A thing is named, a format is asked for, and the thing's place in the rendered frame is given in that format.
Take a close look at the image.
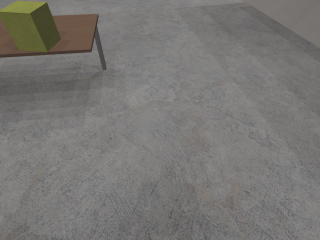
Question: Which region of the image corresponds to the table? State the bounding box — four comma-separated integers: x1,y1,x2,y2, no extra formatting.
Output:
0,14,107,70

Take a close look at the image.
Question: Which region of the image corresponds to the carton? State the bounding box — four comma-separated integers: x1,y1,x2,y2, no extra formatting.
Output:
0,1,61,53

